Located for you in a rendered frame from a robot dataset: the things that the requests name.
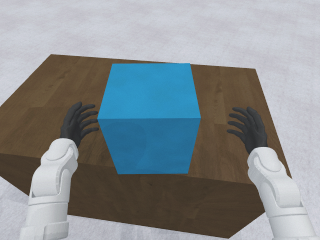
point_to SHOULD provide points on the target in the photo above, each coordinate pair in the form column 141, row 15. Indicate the right robot forearm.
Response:
column 281, row 197

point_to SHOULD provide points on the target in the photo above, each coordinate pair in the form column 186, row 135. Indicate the left robot forearm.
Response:
column 49, row 195

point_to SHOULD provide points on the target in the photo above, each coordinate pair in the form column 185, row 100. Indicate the carton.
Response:
column 149, row 117

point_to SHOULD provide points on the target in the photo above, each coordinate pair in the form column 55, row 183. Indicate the left robot hand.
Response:
column 72, row 124

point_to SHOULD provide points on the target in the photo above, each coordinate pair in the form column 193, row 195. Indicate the pedestal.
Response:
column 215, row 198

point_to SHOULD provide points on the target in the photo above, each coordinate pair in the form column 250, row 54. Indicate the right robot hand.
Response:
column 254, row 135

